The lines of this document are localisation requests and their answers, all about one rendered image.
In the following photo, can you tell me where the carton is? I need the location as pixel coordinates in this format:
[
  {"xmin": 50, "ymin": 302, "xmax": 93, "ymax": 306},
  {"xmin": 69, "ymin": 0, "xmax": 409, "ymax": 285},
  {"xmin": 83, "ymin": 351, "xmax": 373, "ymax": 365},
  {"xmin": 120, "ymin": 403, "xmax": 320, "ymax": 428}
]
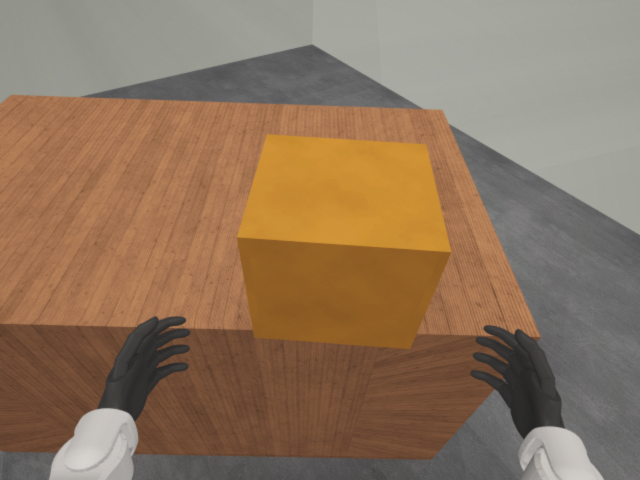
[{"xmin": 237, "ymin": 134, "xmax": 451, "ymax": 349}]

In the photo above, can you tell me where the robot right forearm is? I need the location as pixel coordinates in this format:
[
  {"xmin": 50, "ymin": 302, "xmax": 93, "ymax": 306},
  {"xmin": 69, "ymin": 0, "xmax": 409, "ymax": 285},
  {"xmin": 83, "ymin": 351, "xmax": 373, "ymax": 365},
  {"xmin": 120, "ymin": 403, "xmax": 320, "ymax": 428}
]
[{"xmin": 518, "ymin": 426, "xmax": 604, "ymax": 480}]

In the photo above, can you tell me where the left robot hand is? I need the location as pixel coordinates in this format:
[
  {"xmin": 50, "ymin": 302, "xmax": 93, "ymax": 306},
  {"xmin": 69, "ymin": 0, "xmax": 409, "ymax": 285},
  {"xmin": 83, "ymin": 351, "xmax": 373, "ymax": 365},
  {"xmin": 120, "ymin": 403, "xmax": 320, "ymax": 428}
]
[{"xmin": 97, "ymin": 316, "xmax": 190, "ymax": 422}]

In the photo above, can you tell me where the pedestal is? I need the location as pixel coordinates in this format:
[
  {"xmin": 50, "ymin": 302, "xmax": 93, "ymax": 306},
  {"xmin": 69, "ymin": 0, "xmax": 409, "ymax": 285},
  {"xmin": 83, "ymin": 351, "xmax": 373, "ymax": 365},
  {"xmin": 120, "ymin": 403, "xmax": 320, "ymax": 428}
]
[{"xmin": 0, "ymin": 95, "xmax": 541, "ymax": 460}]

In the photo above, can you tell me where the right robot hand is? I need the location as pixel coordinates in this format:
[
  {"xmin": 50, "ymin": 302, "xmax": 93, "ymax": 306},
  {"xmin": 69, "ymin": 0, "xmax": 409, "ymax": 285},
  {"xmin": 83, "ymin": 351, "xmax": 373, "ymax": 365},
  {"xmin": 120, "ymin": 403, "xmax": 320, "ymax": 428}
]
[{"xmin": 470, "ymin": 325, "xmax": 565, "ymax": 439}]

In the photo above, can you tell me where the robot left forearm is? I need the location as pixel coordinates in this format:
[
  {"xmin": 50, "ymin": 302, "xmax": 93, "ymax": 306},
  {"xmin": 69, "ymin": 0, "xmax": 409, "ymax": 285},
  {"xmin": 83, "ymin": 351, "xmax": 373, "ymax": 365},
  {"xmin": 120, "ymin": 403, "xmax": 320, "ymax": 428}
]
[{"xmin": 49, "ymin": 408, "xmax": 138, "ymax": 480}]

